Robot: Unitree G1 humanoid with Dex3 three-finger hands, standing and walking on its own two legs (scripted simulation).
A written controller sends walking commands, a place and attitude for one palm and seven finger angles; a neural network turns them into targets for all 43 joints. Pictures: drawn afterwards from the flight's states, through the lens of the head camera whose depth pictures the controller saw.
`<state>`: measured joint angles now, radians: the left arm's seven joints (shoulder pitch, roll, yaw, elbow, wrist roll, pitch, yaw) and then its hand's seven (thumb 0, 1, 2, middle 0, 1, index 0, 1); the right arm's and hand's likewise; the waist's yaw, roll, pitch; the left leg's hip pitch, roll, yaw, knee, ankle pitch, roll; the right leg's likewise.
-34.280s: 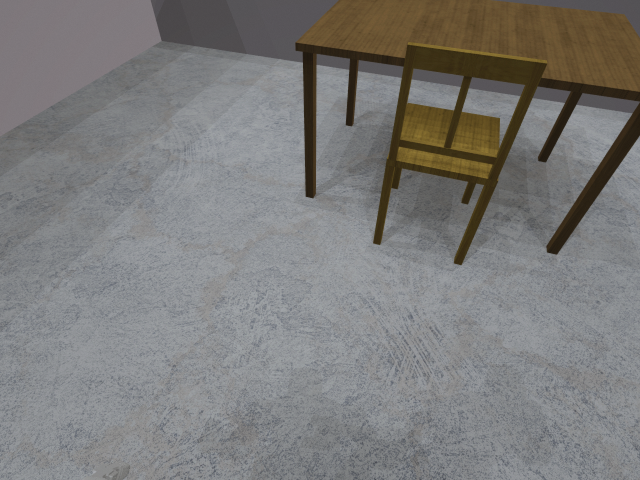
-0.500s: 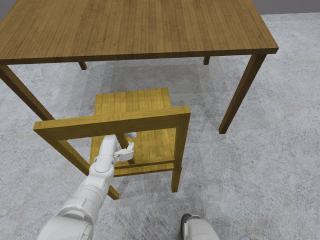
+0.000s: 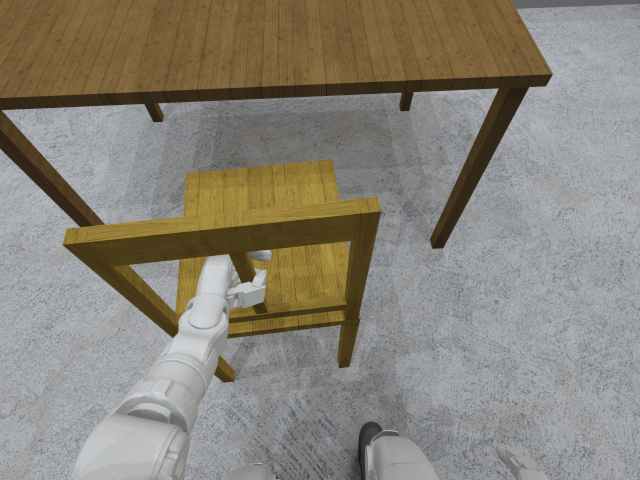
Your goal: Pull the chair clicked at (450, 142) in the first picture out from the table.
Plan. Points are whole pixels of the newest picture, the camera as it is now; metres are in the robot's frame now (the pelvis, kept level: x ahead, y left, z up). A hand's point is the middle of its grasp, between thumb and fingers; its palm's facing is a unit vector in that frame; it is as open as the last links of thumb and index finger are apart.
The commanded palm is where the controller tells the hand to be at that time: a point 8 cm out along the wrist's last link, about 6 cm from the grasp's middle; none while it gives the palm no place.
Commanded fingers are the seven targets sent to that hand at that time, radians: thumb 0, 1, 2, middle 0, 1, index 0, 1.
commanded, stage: step backward, pulling the chair out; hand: left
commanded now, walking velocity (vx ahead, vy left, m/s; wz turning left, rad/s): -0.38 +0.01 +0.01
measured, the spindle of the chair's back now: (251, 283) +0.40 +0.11 -0.11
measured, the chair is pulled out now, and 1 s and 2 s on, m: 0.21 0.30 0.54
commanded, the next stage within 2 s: stop walking, hand still on the chair in 1.86 s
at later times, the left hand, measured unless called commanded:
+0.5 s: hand (251, 308) +0.34 +0.09 -0.06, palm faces -0.09 -0.98 -0.19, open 5.4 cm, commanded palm +0.32 +0.15 -0.05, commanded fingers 0.00 0.90 0.90 -0.50 -1.45 -0.50 -1.45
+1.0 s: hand (248, 353) +0.27 +0.09 -0.06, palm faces -0.11 -0.98 -0.19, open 5.4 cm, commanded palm +0.26 +0.15 -0.05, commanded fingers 0.00 0.90 0.90 -0.50 -1.45 -0.50 -1.45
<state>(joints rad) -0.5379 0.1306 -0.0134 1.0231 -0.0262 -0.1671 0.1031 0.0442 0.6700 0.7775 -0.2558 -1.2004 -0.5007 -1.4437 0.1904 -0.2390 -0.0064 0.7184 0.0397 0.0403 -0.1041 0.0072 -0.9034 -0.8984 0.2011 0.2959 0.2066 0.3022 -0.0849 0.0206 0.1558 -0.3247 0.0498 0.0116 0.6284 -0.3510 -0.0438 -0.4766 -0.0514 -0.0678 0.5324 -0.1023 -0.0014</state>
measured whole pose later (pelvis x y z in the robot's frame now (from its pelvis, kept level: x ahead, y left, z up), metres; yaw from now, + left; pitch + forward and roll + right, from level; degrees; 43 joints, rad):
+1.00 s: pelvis -0.10 +0.01 +0.01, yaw -3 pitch +3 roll -1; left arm -0.50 0.15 0.03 0.99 -0.02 -0.17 0.09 0.04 0.68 0.76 -0.25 -1.17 -0.50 -1.44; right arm 0.17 -0.30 0.00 0.71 0.03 0.02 -0.11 0.01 -0.90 -0.90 0.20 0.30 0.21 0.30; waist -0.10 0.05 0.17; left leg -0.35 0.06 -0.04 0.61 -0.26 -0.04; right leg -0.34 -0.01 -0.05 0.52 -0.23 0.01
